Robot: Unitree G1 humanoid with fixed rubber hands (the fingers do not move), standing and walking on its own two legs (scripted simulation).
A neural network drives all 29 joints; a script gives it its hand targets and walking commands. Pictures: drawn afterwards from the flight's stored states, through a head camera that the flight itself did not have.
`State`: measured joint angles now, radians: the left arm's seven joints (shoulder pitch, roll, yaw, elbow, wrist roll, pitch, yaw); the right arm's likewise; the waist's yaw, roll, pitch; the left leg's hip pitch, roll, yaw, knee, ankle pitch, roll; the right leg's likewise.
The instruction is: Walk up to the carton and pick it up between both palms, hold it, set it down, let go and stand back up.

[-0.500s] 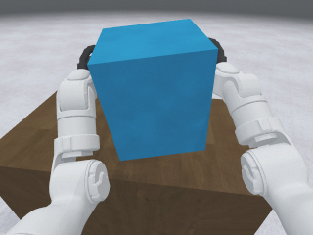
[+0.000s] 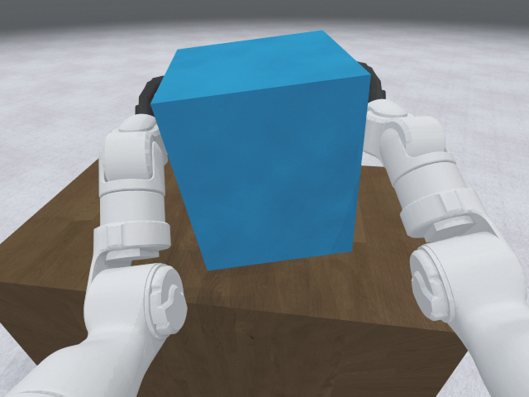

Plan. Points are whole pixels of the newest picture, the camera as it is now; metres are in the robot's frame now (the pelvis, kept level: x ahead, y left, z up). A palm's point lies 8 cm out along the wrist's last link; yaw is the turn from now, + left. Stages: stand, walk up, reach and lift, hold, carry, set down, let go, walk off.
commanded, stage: hold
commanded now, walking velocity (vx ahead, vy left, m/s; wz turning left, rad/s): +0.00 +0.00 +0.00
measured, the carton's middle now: (264, 150) +0.37 +0.00 +0.26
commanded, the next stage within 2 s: none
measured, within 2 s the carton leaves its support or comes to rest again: neither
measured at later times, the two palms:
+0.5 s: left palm (147, 128) +0.37 +0.16 +0.30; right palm (368, 113) +0.37 -0.14 +0.31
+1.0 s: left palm (148, 129) +0.37 +0.16 +0.30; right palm (368, 114) +0.37 -0.14 +0.31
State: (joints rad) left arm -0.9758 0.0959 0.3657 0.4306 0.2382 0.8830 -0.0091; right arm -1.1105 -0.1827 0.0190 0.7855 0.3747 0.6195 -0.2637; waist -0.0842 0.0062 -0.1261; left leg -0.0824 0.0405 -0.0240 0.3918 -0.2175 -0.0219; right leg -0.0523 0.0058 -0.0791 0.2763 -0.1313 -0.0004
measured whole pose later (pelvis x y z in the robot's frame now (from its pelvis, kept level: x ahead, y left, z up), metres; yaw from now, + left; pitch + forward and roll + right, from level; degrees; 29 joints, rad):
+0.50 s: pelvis +0.00 +0.00 +0.00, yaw +0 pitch -5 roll -1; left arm -1.00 0.12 0.36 0.48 0.23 0.86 -0.02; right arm -1.13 -0.17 0.00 0.81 0.37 0.62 -0.27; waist -0.08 0.00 -0.14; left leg -0.11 0.04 -0.03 0.39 -0.21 -0.02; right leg -0.08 0.00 -0.09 0.28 -0.13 0.00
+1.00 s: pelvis +0.00 +0.00 +0.00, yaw +0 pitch -5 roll -2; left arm -0.99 0.11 0.36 0.46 0.23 0.87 -0.01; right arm -1.12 -0.18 0.01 0.79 0.38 0.62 -0.27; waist -0.09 0.00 -0.13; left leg -0.10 0.04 -0.03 0.40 -0.21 -0.02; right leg -0.07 0.01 -0.09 0.28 -0.13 0.00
